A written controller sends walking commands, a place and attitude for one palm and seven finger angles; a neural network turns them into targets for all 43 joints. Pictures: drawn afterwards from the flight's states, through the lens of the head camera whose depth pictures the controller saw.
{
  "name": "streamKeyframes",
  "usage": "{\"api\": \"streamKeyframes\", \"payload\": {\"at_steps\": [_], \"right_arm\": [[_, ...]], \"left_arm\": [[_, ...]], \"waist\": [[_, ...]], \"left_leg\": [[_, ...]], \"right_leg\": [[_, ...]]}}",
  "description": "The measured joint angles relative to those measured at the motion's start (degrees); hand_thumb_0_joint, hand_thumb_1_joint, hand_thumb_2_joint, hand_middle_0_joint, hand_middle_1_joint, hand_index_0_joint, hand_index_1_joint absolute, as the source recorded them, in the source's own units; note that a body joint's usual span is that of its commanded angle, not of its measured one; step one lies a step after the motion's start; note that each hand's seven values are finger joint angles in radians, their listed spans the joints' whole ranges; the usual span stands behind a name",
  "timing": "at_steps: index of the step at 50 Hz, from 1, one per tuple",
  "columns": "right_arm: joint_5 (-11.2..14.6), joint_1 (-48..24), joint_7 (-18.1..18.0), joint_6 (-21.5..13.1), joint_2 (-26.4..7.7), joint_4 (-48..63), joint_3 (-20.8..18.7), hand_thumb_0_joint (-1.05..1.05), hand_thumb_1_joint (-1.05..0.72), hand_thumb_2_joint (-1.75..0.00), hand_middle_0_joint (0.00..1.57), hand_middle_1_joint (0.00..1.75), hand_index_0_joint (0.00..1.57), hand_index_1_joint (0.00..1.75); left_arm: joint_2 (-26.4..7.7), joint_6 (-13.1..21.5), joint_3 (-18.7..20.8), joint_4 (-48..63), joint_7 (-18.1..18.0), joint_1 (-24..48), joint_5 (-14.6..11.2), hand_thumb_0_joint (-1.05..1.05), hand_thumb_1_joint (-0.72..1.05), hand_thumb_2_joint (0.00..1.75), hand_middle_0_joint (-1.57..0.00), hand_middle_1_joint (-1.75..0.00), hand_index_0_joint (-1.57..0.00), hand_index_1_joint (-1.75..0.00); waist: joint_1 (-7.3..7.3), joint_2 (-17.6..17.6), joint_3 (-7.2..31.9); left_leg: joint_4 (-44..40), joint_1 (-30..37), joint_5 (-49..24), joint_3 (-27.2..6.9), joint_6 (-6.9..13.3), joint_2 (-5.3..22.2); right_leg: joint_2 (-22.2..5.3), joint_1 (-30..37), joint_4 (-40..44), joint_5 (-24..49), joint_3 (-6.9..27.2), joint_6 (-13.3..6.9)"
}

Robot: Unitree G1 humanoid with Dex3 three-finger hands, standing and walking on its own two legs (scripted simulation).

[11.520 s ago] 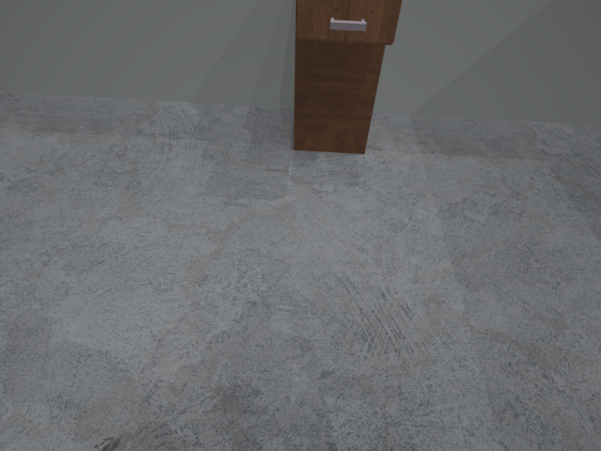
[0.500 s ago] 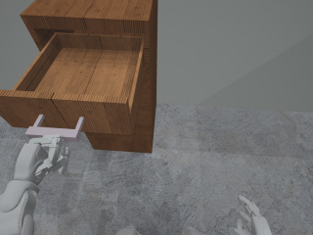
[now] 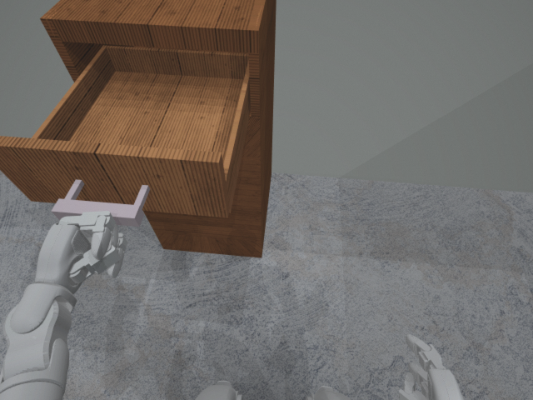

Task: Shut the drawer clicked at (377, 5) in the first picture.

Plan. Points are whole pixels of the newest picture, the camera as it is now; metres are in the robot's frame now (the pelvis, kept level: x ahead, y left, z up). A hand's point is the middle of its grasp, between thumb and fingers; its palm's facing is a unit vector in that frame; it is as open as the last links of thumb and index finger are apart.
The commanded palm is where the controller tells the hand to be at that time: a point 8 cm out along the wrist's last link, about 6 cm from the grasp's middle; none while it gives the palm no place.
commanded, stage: push the drawer shut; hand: left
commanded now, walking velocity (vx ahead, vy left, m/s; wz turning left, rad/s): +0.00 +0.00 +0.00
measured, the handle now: (104, 200) +0.38 +0.28 +0.07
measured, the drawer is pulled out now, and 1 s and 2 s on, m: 0.28 0.16 0.05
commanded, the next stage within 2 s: none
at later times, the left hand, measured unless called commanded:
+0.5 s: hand (130, 210) +0.37 +0.23 +0.07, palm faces -0.04 -1.00 -0.03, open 3.3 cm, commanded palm +0.35 +0.28 +0.07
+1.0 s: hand (140, 183) +0.42 +0.23 +0.07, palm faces -0.05 -1.00 -0.01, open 3.3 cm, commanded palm +0.41 +0.28 +0.07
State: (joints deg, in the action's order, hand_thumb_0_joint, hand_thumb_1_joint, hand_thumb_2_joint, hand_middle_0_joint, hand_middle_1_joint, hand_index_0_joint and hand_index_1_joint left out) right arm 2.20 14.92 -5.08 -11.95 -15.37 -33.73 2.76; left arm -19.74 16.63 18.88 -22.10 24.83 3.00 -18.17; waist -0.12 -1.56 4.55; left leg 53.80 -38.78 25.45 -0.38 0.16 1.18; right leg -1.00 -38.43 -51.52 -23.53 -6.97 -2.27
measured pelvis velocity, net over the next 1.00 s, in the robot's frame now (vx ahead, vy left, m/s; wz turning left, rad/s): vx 0.00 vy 0.01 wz -0.03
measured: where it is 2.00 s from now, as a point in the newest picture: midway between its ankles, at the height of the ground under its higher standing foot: outside the picture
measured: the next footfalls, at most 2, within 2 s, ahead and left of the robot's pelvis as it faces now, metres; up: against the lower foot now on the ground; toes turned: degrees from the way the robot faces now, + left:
none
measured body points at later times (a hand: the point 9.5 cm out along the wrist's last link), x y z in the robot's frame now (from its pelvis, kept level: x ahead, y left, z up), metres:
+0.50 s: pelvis +0.00 +0.00 +0.00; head +0.07 +0.00 +0.44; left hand +0.36 +0.29 +0.07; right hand +0.10 -0.26 -0.10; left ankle +0.01 +0.12 -0.69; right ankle +0.02 -0.10 -0.69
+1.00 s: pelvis +0.00 +0.01 +0.00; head +0.09 +0.02 +0.44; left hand +0.42 +0.29 +0.07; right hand +0.08 -0.26 -0.11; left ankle +0.01 +0.12 -0.69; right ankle +0.02 -0.10 -0.69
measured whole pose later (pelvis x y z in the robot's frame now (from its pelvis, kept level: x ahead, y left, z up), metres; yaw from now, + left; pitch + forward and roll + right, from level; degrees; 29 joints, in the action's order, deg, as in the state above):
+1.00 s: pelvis +0.00 +0.01 +0.00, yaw -2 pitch +15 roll -2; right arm 1.5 18.1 -3.5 -3.4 -15.4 -35.5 2.8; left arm -26.6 20.5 22.3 -52.3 24.5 32.3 -12.3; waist -4.1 -0.1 4.7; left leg 54.7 -44.3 25.2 1.0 0.8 1.9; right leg -0.2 -44.2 -51.6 -22.1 -5.5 -1.8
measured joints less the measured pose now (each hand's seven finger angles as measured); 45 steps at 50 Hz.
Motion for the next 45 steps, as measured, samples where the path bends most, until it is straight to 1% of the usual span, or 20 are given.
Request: {"api": "streamKeyframes", "payload": {"at_steps": [7, 16, 24, 29, 34, 45], "right_arm": [[0.0, 0.0, -0.3, 0.9, 0.0, -0.9, 0.4, 0.02, -0.90, -0.90, 0.20, 0.30, 0.21, 0.30], [0.0, 0.8, 0.0, 2.6, -0.2, -1.1, 0.4, 0.02, -0.90, -0.90, 0.20, 0.30, 0.21, 0.30], [0.0, 2.2, 0.4, 4.3, -0.5, -1.3, 0.0, 0.01, -0.90, -0.90, 0.20, 0.30, 0.21, 0.30], [-0.2, 2.9, 0.8, 5.3, -0.5, -1.5, -0.4, 0.01, -0.90, -0.90, 0.20, 0.30, 0.21, 0.30], [-0.3, 3.1, 0.9, 6.2, -0.4, -1.6, -0.2, 0.01, -0.90, -0.90, 0.20, 0.30, 0.21, 0.30], [-0.5, 3.2, 1.3, 7.8, -0.1, -1.7, -0.1, 0.01, -0.90, -0.90, 0.20, 0.30, 0.21, 0.30]], "left_arm": [[-1.1, 0.1, 0.0, -5.6, -0.2, 6.2, 1.1, 0.02, 0.88, 0.96, -1.40, -1.60, -1.40, -1.60], [-3.2, 0.6, 1.5, -13.1, 0.5, 12.8, 1.9, 0.03, 0.88, 0.95, -1.40, -1.60, -1.40, -1.60], [-4.1, 1.8, 2.7, -17.7, 0.5, 16.7, 2.7, 0.03, 0.88, 0.94, -1.40, -1.60, -1.40, -1.60], [-4.4, 2.1, 2.9, -19.6, -0.1, 18.7, 3.3, 0.03, 0.89, 0.94, -1.40, -1.60, -1.40, -1.60], [-5.1, 2.8, 3.3, -22.4, 0.4, 20.8, 3.8, 0.03, 0.88, 0.93, -1.40, -1.60, -1.40, -1.60], [-6.0, 3.8, 3.1, -27.6, -0.1, 26.4, 4.9, 0.03, 0.87, 0.93, -1.40, -1.60, -1.40, -1.60]], "waist": [[-0.28, 0.3, -0.5], [-1.60, 0.6, -0.6], [-2.51, 0.9, -0.3], [-2.82, 1.0, -0.3], [-3.22, 1.1, -0.1], [-3.59, 1.4, 0.0]], "left_leg": [[0.1, -0.8, -0.5, -0.1, -0.1, 0.0], [-0.2, -1.5, -0.8, 0.4, -0.2, 0.4], [-0.4, -2.1, -0.8, 0.9, -0.1, 0.6], [-0.5, -2.5, -0.8, 1.2, 0.1, 0.6], [-0.4, -2.9, -0.6, 1.3, 0.2, 0.7], [0.3, -4.4, -0.4, 1.4, 0.6, 0.7]], "right_leg": [[0.0, -0.8, -0.2, 0.3, -0.1, -0.2], [0.4, -1.8, 0.1, 1.0, 0.4, -0.3], [0.6, -2.7, 0.3, 1.2, 1.0, -0.2], [0.7, -3.1, 0.4, 1.3, 1.2, 0.0], [0.8, -3.5, 0.5, 1.3, 1.4, 0.1], [0.7, -4.8, 0.3, 1.4, 1.5, 0.4]]}}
